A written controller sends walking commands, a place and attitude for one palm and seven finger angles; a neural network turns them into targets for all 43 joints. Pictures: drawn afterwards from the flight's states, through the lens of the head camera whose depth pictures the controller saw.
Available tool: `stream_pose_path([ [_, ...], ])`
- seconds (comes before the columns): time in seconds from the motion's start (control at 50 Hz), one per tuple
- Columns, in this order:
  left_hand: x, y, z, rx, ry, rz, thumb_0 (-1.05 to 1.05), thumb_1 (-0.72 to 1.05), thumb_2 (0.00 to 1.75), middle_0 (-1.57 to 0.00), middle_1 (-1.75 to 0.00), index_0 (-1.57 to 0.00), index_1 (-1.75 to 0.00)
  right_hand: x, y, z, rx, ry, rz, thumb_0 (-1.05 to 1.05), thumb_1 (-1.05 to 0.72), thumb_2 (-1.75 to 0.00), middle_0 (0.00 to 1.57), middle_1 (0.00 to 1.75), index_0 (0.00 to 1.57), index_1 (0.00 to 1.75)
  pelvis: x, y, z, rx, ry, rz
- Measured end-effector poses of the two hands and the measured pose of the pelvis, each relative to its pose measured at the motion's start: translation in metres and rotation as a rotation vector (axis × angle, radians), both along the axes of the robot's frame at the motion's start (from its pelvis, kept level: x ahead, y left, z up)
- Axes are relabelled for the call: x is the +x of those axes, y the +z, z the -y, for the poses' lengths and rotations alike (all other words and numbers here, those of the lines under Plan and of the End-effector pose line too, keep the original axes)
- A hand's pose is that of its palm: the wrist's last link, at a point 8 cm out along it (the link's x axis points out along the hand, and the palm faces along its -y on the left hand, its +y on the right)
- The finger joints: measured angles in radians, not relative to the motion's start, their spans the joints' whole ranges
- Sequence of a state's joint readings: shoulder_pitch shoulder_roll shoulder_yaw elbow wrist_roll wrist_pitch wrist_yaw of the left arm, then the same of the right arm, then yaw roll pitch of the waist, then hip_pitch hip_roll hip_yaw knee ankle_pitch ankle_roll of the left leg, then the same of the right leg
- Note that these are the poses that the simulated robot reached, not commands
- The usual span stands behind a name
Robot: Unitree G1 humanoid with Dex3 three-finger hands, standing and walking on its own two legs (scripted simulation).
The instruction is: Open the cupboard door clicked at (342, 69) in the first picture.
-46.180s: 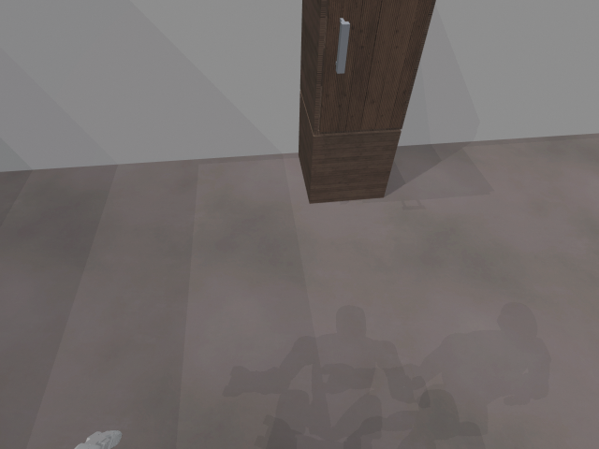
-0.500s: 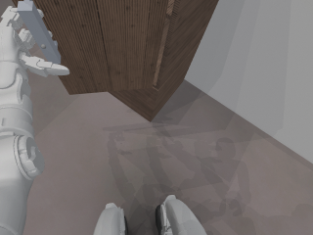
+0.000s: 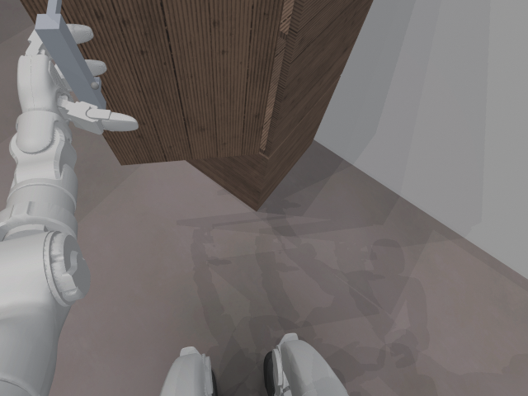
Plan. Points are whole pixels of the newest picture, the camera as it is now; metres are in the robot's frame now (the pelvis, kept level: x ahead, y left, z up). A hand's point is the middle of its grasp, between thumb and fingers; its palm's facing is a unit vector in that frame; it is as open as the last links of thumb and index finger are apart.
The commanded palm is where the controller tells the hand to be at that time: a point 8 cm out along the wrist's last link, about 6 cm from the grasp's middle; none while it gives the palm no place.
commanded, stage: slide the fingers in behind the handle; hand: left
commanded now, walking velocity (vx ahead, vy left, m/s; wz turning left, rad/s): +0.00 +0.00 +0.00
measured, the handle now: (77, 60) +0.59 +0.21 +0.07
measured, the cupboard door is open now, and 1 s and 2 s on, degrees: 45 45 75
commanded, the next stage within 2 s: close the thumb around the handle in 0.36 s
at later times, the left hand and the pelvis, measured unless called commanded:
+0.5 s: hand (92, 89) +0.54 +0.18 +0.07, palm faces +0.06 -1.00 -0.01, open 14.0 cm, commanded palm +0.52 +0.22 +0.07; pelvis +0.00 +0.01 +0.00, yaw +0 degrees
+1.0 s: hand (92, 87) +0.54 +0.18 +0.07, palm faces +0.07 -1.00 -0.01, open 6.8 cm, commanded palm +0.52 +0.22 +0.07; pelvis -0.01 +0.01 +0.00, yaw -1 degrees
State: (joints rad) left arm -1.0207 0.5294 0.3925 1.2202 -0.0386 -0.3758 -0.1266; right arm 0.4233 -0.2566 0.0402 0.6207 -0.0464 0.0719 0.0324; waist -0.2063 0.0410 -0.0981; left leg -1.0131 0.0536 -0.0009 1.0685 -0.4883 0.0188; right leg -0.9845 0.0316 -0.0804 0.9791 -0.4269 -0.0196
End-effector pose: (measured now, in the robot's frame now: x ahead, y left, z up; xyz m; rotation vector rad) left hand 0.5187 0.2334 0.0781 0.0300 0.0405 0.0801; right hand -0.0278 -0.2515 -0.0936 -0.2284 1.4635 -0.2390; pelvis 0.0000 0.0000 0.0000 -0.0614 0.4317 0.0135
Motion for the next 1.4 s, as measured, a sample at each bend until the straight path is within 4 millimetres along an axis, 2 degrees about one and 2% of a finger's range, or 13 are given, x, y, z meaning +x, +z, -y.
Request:
stream_pose_path([
  [0.56,-0.004,-0.004,-0.004,-0.013,-0.021,0.013,-0.02,-0.47,0.31,-0.3,-1.21,-0.3,-1.2,-0.005,-0.001,-0.009,-0.012,-0.003,0.004,0.0,-0.9,-0.89,0.21,0.3,0.2,0.3,-0.004,-0.002,-0.01,-0.006,-0.004,0.005],
  [0.72,-0.004,-0.003,-0.006,-0.009,-0.024,0.034,-0.02,-0.2,0.42,-0.32,-1.24,-0.32,-1.23,-0.008,-0.002,-0.011,-0.015,0.0,0.0,0.0,-0.9,-0.89,0.21,0.3,0.2,0.3,-0.007,-0.004,-0.012,-0.009,-0.004,-0.001],
  [0.86,-0.002,-0.007,-0.005,-0.022,-0.023,0.01,-0.01,0.15,0.58,-0.35,-1.27,-0.35,-1.27,-0.012,-0.002,-0.012,-0.019,0.001,-0.012,0.0,-0.9,-0.89,0.21,0.3,0.2,0.3,-0.008,-0.005,-0.013,-0.01,-0.002,-0.004],
  [1.06,-0.003,-0.003,-0.005,-0.013,-0.017,0.03,0.0,0.67,0.8,-0.38,-1.33,-0.38,-1.33,-0.014,-0.001,-0.012,-0.011,-0.009,-0.015,0.0,-0.9,-0.89,0.21,0.3,0.2,0.3,-0.006,-0.004,-0.012,-0.009,-0.009,-0.002],
  [1.4,-0.006,-0.003,-0.002,-0.021,-0.008,0.026,0.0,0.69,0.79,-0.34,-1.35,-0.34,-1.35,-0.005,0.0,-0.007,-0.013,-0.011,0.008,0.0,-0.9,-0.89,0.21,0.3,0.2,0.3,-0.003,-0.001,-0.009,-0.004,-0.014,0.006],
])
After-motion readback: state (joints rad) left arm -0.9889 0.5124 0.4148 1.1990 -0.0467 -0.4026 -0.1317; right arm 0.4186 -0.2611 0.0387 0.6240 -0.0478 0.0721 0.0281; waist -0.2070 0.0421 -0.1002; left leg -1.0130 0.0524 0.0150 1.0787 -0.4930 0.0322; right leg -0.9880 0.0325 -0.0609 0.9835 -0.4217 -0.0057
